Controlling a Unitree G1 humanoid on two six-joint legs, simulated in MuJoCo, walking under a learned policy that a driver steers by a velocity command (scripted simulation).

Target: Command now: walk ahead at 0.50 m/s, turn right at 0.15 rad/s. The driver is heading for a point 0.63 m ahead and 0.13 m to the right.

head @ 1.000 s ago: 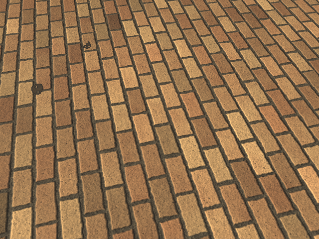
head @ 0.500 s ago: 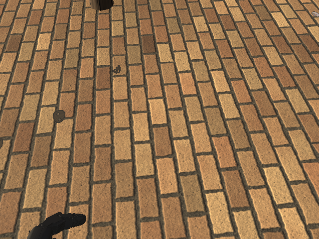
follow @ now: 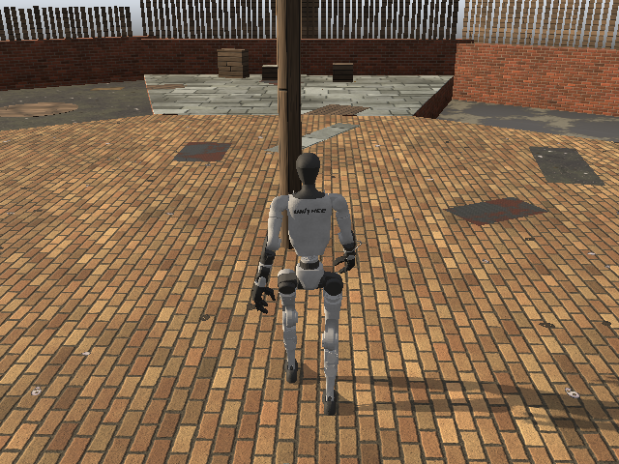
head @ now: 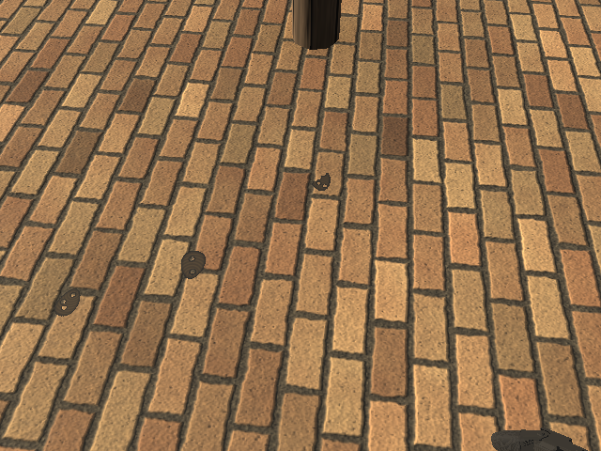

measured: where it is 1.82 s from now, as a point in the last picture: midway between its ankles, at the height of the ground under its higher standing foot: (408, 407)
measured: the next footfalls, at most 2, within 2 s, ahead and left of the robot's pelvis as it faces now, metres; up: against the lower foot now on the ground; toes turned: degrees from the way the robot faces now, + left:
left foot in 0.02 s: +0.16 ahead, +0.10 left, +0.00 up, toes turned +2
right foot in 0.58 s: +0.41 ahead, -0.13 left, +0.00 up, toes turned -23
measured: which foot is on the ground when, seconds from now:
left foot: up 0.00-0.00, down 0.02-0.58, up 0.60-1.00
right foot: down 0.00-0.02, up 0.04-0.56, down 0.58-1.00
